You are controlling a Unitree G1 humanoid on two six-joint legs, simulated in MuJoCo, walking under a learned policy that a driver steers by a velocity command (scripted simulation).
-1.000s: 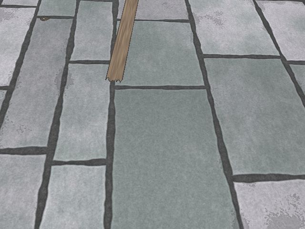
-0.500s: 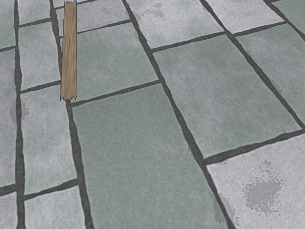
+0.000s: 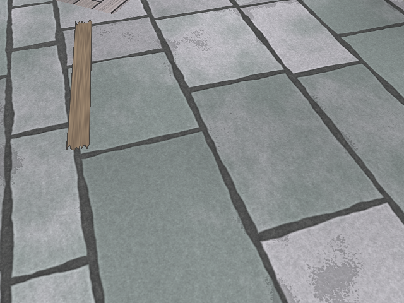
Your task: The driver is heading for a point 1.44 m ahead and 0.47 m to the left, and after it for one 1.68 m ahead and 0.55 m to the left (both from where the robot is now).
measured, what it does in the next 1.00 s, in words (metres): walks ahead: left foot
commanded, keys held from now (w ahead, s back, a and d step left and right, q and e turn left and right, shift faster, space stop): no key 0.26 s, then w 0.74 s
